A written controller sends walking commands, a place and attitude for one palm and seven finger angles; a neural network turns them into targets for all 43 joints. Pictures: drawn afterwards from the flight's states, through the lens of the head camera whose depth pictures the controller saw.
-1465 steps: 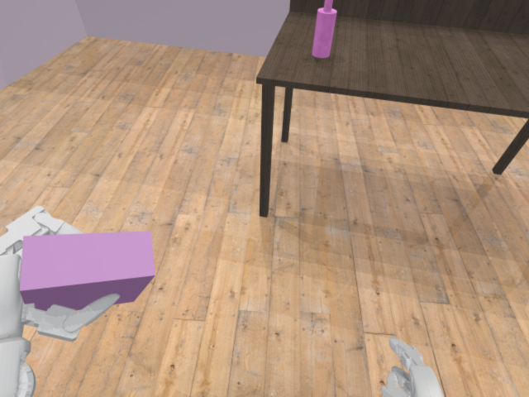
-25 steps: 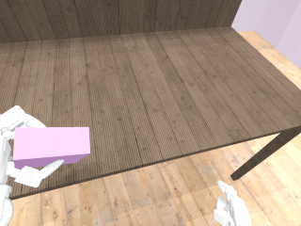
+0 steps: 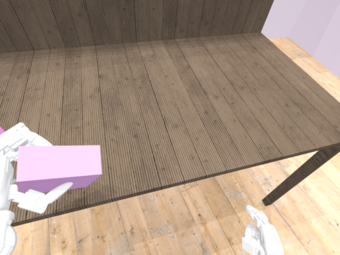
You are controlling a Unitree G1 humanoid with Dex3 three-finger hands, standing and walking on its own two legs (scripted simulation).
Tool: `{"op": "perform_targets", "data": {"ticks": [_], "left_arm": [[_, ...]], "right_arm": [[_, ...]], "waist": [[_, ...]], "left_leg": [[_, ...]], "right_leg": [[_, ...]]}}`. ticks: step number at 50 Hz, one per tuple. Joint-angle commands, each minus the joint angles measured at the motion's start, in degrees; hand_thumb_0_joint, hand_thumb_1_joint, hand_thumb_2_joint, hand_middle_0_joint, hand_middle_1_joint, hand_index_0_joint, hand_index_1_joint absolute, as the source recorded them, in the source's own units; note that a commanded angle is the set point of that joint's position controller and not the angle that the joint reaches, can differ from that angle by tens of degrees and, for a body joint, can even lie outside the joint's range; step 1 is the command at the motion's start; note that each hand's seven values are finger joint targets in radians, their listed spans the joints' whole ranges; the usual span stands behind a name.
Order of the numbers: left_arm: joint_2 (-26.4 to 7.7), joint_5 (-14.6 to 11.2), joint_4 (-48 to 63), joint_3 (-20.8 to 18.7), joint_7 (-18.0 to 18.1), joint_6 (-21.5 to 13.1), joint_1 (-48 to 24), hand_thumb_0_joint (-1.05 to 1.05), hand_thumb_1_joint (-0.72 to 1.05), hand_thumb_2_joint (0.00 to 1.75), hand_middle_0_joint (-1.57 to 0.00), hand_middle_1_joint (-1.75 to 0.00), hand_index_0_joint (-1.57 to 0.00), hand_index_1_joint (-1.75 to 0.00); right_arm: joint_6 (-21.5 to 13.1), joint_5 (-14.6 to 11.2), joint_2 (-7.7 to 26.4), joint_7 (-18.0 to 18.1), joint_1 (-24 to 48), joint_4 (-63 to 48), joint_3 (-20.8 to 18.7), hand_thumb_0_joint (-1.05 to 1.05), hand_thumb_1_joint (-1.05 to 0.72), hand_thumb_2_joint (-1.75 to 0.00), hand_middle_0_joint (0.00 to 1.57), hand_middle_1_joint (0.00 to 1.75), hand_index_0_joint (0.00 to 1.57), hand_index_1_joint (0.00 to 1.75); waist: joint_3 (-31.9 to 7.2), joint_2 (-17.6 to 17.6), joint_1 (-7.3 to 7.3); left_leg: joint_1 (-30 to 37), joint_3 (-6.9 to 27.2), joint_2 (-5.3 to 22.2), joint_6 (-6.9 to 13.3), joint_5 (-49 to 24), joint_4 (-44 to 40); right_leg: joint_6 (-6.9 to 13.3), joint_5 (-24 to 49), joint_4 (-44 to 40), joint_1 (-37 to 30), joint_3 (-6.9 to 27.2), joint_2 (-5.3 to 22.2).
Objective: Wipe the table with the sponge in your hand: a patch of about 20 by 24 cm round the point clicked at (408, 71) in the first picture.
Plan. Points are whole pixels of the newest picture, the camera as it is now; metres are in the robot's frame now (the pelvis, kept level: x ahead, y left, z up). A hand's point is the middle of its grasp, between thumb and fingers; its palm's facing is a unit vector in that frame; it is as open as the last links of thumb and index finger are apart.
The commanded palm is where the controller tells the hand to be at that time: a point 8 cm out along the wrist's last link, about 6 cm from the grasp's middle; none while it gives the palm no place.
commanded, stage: look again from close up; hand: left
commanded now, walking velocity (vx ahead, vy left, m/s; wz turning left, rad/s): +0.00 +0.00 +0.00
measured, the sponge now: (70, 169) +0.23 +0.22 +0.12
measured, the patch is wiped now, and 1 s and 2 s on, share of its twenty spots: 0.00 0.00 0.00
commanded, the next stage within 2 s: turn the palm down, sponge in hand in 0.10 s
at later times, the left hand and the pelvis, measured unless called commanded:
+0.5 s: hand (56, 180) +0.21 +0.23 +0.13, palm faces +0.26 -0.75 -0.61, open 9.5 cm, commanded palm +0.16 +0.28 +0.18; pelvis -0.01 -0.03 -0.01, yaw +3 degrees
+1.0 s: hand (71, 169) +0.22 +0.19 +0.16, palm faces +0.24 -0.51 -0.83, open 9.5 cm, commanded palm +0.18 +0.25 +0.20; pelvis +0.01 -0.07 -0.02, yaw +3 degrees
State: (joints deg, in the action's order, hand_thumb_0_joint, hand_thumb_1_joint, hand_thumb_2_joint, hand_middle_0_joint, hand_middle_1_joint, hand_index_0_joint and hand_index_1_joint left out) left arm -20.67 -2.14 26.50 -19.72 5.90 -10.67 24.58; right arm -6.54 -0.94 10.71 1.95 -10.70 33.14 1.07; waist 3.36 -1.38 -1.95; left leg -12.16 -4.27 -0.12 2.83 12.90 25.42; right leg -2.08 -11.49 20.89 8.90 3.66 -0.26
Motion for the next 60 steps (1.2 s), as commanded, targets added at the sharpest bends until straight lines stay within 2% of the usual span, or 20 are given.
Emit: {"op": "perform_targets", "data": {"ticks": [1, 9, 10, 11, 12, 13, 15, 17, 20, 22, 25, 28, 31, 37, 42, 45, 47, 50, 55, 60], "left_arm": [[-9.13, -0.68, 14.49, -5.86, 1.00, -4.36, -5.10, 0.00, 0.10, 1.30, -1.20, -1.60, -1.20, -1.60], [-9.42, -0.95, 12.70, -6.77, 1.02, -4.05, -2.27, 0.00, 0.10, 1.30, -1.20, -1.60, -1.20, -1.60], [-54.96, 0.79, 33.50, -22.42, 2.10, -13.07, -57.54, 0.00, 0.10, 1.30, -1.20, -1.60, -1.20, -1.60], [-28.34, 8.16, -0.05, -19.37, 0.33, -1.01, -39.11, 0.00, 0.10, 1.30, -1.20, -1.60, -1.20, -1.60], [-18.43, 4.10, -5.24, -7.32, -0.95, 1.86, -26.76, 0.00, 0.10, 1.30, -1.20, -1.60, -1.20, -1.60], [-17.69, 3.93, -1.21, -10.63, -2.06, 4.04, -22.02, 0.00, 0.10, 1.30, -1.20, -1.60, -1.20, -1.60], [-10.55, -2.74, -3.29, -5.59, -5.88, 12.28, -14.99, 0.00, 0.10, 1.30, -1.20, -1.60, -1.20, -1.60], [-10.30, -2.40, 0.93, -1.78, -8.40, 16.40, -12.22, 0.00, 0.10, 1.30, -1.20, -1.60, -1.20, -1.60], [-16.48, 5.81, 7.21, -1.41, -7.35, 17.14, -14.57, 0.00, 0.10, 1.30, -1.20, -1.60, -1.20, -1.60], [-20.50, 9.36, 8.79, -5.65, -4.88, 12.81, -15.01, 0.00, 0.10, 1.30, -1.20, -1.60, -1.20, -1.60], [-28.92, 8.05, 15.61, -15.26, -0.86, 4.13, -18.60, 0.00, 0.10, 1.30, -1.20, -1.60, -1.20, -1.60], [-23.89, 7.99, 9.00, -12.23, 1.87, 0.45, -21.37, 0.00, 0.10, 1.30, -1.20, -1.60, -1.20, -1.60], [-25.08, 10.12, 0.09, -9.83, 2.36, 3.89, -26.33, 0.00, 0.10, 1.30, -1.20, -1.60, -1.20, -1.60], [-25.52, 14.16, -6.55, 0.44, -5.98, 16.87, -27.00, 0.00, 0.10, 1.30, -1.20, -1.60, -1.20, -1.60], [-29.85, 13.77, 4.96, -7.20, -9.46, 9.36, -18.61, 0.00, 0.10, 1.30, -1.20, -1.60, -1.20, -1.60], [-36.04, 12.63, 9.37, -17.23, -6.77, 4.82, -10.88, 0.00, 0.10, 1.30, -1.20, -1.60, -1.20, -1.60], [-31.64, 13.44, 8.17, -16.20, -4.07, 4.85, -8.20, 0.00, 0.10, 1.30, -1.20, -1.60, -1.20, -1.60], [-29.67, 15.68, 3.98, -14.62, -0.15, 9.66, -7.35, 0.00, 0.10, 1.30, -1.20, -1.60, -1.20, -1.60], [-30.76, 20.79, 1.88, -8.64, -1.27, 19.09, -10.13, 0.00, 0.10, 1.30, -1.20, -1.60, -1.20, -1.60], [-28.44, 23.80, 14.56, -1.25, -5.77, 16.83, -15.21, 0.00, 0.10, 1.30, -1.20, -1.60, -1.20, -1.60]], "right_arm": [[-3.35, -0.04, 7.67, 0.59, 5.48, -9.19, -3.07, 0.00, -0.90, -0.90, 0.20, 0.30, 0.20, 0.30], [-3.26, -0.24, 7.68, 0.49, 4.89, -9.37, -3.47, 0.00, -0.90, -0.90, 0.20, 0.30, 0.20, 0.30], [-2.08, -3.25, 11.53, 4.64, -3.04, -14.86, 6.14, 0.00, -0.90, -0.90, 0.20, 0.30, 0.20, 0.30], [-3.10, 4.91, 8.92, 4.02, 2.83, -5.57, -3.40, 0.00, -0.90, -0.90, 0.20, 0.30, 0.20, 0.30], [-3.96, 3.58, 10.10, -0.26, 2.80, -7.89, -2.18, 0.00, -0.90, -0.90, 0.20, 0.30, 0.20, 0.30], [-2.75, 3.10, 13.04, -1.41, 0.78, -5.78, -3.95, 0.00, -0.90, -0.90, 0.20, 0.30, 0.20, 0.30], [-2.61, 0.13, 11.32, -1.25, 5.16, -6.86, -2.83, 0.00, -0.90, -0.90, 0.20, 0.30, 0.20, 0.30], [-2.33, -0.29, 12.11, -1.88, 7.58, -7.14, -2.30, 0.00, -0.90, -0.90, 0.20, 0.30, 0.20, 0.30], [-0.57, -1.09, 11.16, -2.00, 11.60, -9.66, -0.85, 0.00, -0.90, -0.90, 0.20, 0.30, 0.20, 0.30], [-0.42, 1.12, 10.60, -1.30, 10.31, -10.26, -1.38, 0.00, -0.90, -0.90, 0.20, 0.30, 0.20, 0.30], [-1.14, 1.73, 9.67, 0.14, 9.79, -9.36, -1.77, 0.00, -0.90, -0.90, 0.20, 0.30, 0.20, 0.30], [-1.09, 1.89, 8.59, 0.59, 7.64, -6.28, -2.10, 0.00, -0.90, -0.90, 0.20, 0.30, 0.20, 0.30], [-0.34, 1.58, 9.34, 0.57, 7.52, -4.57, -2.50, 0.00, -0.90, -0.90, 0.20, 0.30, 0.20, 0.30], [2.10, -0.25, 10.92, 2.36, 10.82, -7.26, -1.99, 0.00, -0.90, -0.90, 0.20, 0.30, 0.20, 0.30], [1.79, 0.27, 9.32, 2.74, 10.36, -9.49, -2.29, 0.00, -0.90, -0.90, 0.20, 0.30, 0.20, 0.30], [1.11, 0.26, 9.58, 2.48, 8.75, -9.21, -3.27, 0.00, -0.90, -0.90, 0.20, 0.30, 0.20, 0.30], [1.71, 0.35, 9.23, 1.68, 5.35, -8.73, -4.15, 0.00, -0.90, -0.90, 0.20, 0.30, 0.20, 0.30], [2.75, -0.79, 10.22, 1.13, 5.64, -7.76, -4.57, 0.00, -0.90, -0.90, 0.20, 0.30, 0.20, 0.30], [4.48, -1.33, 11.62, 2.66, 8.17, -9.79, -3.72, 0.00, -0.90, -0.90, 0.20, 0.30, 0.20, 0.30], [2.64, -1.69, 9.90, 4.12, 11.88, -12.61, -2.21, 0.00, -0.90, -0.90, 0.20, 0.30, 0.20, 0.30]], "waist": [[-9.21, 6.36, 0.68], [-8.90, 4.73, 0.71], [-5.79, 19.59, 3.88], [-17.51, 14.12, -3.86], [-9.64, 8.50, 0.45], [-20.11, 9.31, -0.50], [-20.63, 9.19, -2.67], [-15.22, 7.69, -3.16], [-8.31, 4.42, -1.66], [-8.26, 1.75, -0.81], [-13.79, 2.10, -2.41], [-12.18, 6.86, -0.98], [-9.24, 13.75, -0.18], [-6.27, 3.76, -0.33], [-14.60, -4.39, -3.28], [-18.15, -0.06, -5.79], [-19.23, 1.93, -5.11], [-11.66, 10.37, -4.55], [-11.41, 3.21, -3.46], [-15.89, 3.71, -2.29]], "left_leg": [[3.04, 4.62, 4.87, -1.92, -4.77, -6.44], [3.42, 4.81, 5.41, -2.01, -4.92, -6.05], [-10.98, 7.69, 4.27, -0.17, 8.98, -4.31], [6.11, 5.81, 2.95, -4.21, -10.25, -1.10], [4.62, 6.94, 2.70, -6.73, -26.86, -1.75], [13.22, 5.79, 4.27, -6.49, -33.72, 0.93], [14.50, 4.85, 3.37, -5.91, -29.68, 1.10], [9.29, 3.53, 2.45, -4.29, -20.92, 0.99], [2.14, 3.09, 1.65, -2.41, -7.33, -0.57], [-0.22, 3.91, 1.29, -1.66, -3.28, -0.02], [0.87, 3.73, 0.81, -1.70, -0.13, 1.70], [0.14, 3.23, 0.18, -1.99, 2.95, 3.89], [-2.37, 2.21, -0.52, -1.85, 5.02, 5.22], [-5.24, 2.39, 0.08, -1.51, 3.44, 6.67], [-3.12, 4.36, -0.04, -0.69, -5.45, 8.77], [-0.70, 3.49, -0.36, -0.96, -11.65, 9.44], [-0.93, 2.53, -0.18, -1.04, -16.10, 9.82], [-2.55, 1.19, 0.00, -1.91, -16.34, 9.34], [-3.05, 1.63, 0.31, -1.04, -14.43, 8.26], [3.49, 2.46, -0.17, -0.02, -15.31, 8.15]], "right_leg": [[2.40, 10.71, -0.79, -2.19, -0.77, 1.52], [2.50, 10.77, -1.11, -1.42, 0.09, 1.94], [-1.40, -6.31, 7.41, -2.22, -2.22, 0.64], [4.51, 3.48, 11.07, -0.23, -6.07, -0.22], [4.38, 5.87, 6.96, 5.56, -9.52, -2.31], [3.54, 8.48, 8.55, 7.58, -8.58, -3.01], [3.29, 5.95, 8.35, 7.43, -8.20, -2.47], [3.23, 9.48, 6.84, 6.22, -9.53, -1.07], [3.31, 3.73, 6.90, 7.35, -8.76, -2.02], [2.95, -1.09, 6.91, 9.30, -8.28, -2.06], [2.63, -5.90, 6.64, 9.23, -6.88, -2.50], [2.46, -9.06, 5.87, 11.42, -6.36, -1.83], [2.76, -11.13, 3.39, 11.50, -4.21, 0.07], [1.83, -16.74, -0.87, 9.69, 2.80, 3.55], [0.51, 0.58, 3.67, 4.16, 1.80, 3.10], [1.16, 13.47, 7.22, 1.77, 0.27, 1.75], [1.31, 19.93, 9.52, 2.13, -1.97, 1.40], [2.58, 16.74, 8.52, 5.47, -1.09, 0.94], [1.64, 14.95, 8.17, 4.96, -1.54, 1.29], [1.60, 15.38, 7.57, 5.15, -1.82, 0.22]]}}
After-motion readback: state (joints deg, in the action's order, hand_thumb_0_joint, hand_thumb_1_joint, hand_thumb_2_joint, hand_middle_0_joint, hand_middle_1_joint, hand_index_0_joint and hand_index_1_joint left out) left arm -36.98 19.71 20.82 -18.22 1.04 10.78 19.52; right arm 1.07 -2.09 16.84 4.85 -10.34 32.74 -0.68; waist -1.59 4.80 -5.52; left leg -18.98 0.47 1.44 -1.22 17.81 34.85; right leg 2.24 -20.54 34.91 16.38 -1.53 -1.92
